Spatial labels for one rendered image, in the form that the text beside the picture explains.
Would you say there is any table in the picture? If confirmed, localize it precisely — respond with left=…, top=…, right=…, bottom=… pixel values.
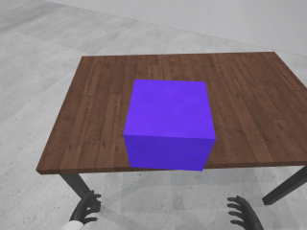
left=35, top=52, right=307, bottom=212

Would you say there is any carton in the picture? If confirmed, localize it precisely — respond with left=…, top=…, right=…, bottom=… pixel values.
left=123, top=80, right=216, bottom=172

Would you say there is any robot left hand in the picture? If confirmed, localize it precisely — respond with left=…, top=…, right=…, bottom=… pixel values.
left=69, top=190, right=102, bottom=225

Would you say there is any left robot forearm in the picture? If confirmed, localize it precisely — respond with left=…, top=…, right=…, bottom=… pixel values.
left=60, top=220, right=84, bottom=230

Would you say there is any robot right hand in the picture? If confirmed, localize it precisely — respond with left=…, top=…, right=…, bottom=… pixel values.
left=226, top=195, right=264, bottom=230

